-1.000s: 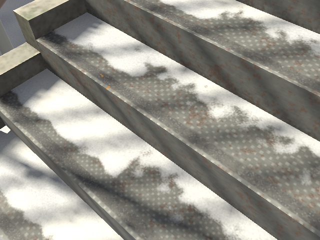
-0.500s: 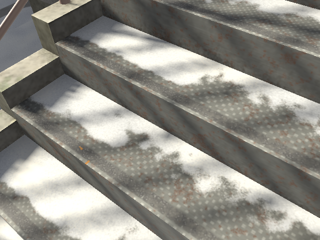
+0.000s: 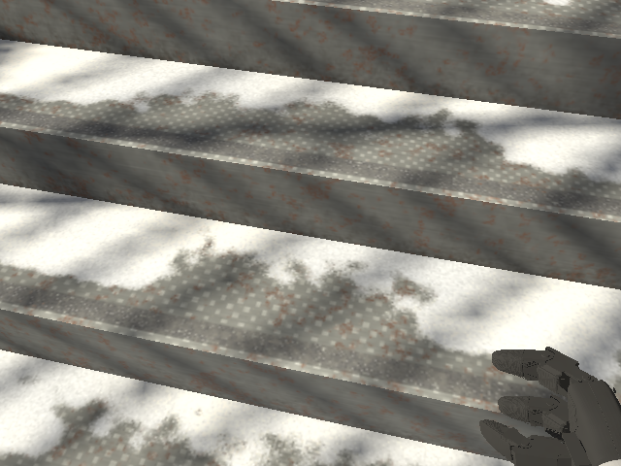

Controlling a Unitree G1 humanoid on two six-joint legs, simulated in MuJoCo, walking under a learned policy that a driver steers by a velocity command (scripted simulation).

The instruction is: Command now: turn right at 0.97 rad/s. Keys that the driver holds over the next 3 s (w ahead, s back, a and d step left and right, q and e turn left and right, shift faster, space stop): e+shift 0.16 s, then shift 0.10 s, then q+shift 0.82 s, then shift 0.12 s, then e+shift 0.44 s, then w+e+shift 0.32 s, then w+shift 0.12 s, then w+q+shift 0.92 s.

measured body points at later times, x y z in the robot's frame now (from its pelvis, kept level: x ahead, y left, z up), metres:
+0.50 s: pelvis +0.03 +0.01 -0.01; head +0.04 +0.02 +0.44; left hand +0.26 +0.17 -0.10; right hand +0.12 -0.24 -0.11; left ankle +0.06 +0.14 -0.72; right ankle +0.01 -0.10 -0.73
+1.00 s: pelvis +0.05 +0.07 +0.01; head +0.05 +0.09 +0.46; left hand +0.21 +0.36 -0.06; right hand +0.20 -0.15 -0.09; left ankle +0.04 +0.15 -0.73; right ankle +0.03 -0.09 -0.49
